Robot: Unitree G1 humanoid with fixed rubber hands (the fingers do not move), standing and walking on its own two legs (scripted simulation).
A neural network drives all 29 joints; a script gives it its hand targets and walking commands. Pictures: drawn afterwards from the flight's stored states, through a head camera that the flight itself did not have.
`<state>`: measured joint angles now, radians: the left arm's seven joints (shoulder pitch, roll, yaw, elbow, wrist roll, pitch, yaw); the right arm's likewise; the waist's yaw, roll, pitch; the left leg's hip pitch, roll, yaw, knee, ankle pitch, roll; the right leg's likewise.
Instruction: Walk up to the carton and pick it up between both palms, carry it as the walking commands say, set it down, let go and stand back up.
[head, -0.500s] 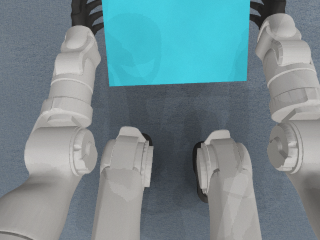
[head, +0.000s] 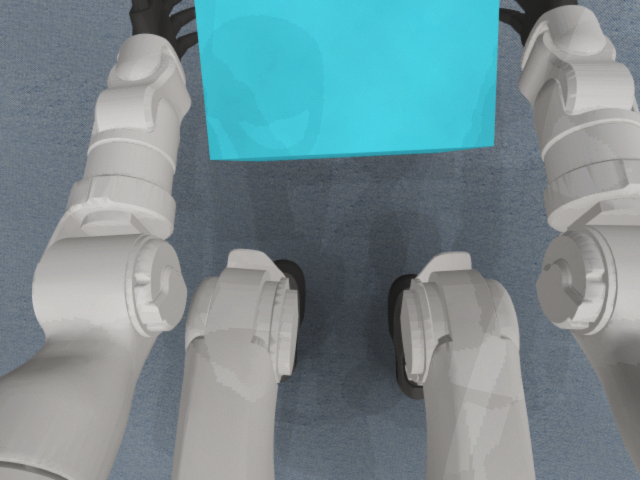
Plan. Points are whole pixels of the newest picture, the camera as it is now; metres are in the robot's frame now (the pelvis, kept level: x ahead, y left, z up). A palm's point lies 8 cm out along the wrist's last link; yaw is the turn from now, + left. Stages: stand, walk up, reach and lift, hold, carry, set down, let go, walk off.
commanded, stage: set down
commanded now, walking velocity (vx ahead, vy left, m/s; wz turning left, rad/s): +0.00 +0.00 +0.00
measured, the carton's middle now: (344, 65) +0.53 +0.01 -0.25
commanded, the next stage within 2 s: none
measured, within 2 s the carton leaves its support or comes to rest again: neither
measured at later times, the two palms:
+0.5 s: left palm (160, 41) +0.53 +0.19 -0.16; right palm (545, 14) +0.55 -0.17 -0.15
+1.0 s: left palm (162, 41) +0.53 +0.19 -0.16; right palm (541, 16) +0.55 -0.18 -0.16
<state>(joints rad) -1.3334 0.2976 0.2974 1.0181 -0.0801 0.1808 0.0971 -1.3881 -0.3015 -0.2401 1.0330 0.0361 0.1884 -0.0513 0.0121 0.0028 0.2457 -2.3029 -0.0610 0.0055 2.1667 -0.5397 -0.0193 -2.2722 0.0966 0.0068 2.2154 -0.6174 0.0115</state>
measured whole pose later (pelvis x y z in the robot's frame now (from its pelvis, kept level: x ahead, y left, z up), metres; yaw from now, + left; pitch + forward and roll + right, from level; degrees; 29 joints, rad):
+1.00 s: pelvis -0.01 +0.00 -0.01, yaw +0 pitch +35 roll +1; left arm -1.40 0.32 0.32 1.07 -0.07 0.09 0.04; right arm -1.47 -0.34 -0.24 1.10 0.01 0.11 -0.01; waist 0.02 0.01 0.37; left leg -2.27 -0.05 0.01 2.19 -0.53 -0.02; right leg -2.24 0.07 -0.01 2.24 -0.61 -0.01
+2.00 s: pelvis +0.00 +0.00 +0.05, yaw -1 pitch +42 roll +1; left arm -1.22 0.38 0.25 0.90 -0.16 0.15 0.05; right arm -1.28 -0.45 -0.16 0.94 0.15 0.17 -0.01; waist 0.03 0.00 0.12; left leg -2.20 -0.02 0.02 2.00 -0.54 0.01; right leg -2.18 0.04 -0.01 2.03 -0.60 -0.02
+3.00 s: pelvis +0.05 +0.00 +0.30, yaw -1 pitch +44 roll +0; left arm -0.97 0.27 0.37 0.85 0.01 0.14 -0.04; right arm -1.05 -0.37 -0.30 0.95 0.00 0.14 0.10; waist 0.04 -0.01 -0.09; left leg -1.49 -0.03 0.00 1.00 -0.29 0.01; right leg -1.47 0.04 0.03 1.02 -0.32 -0.01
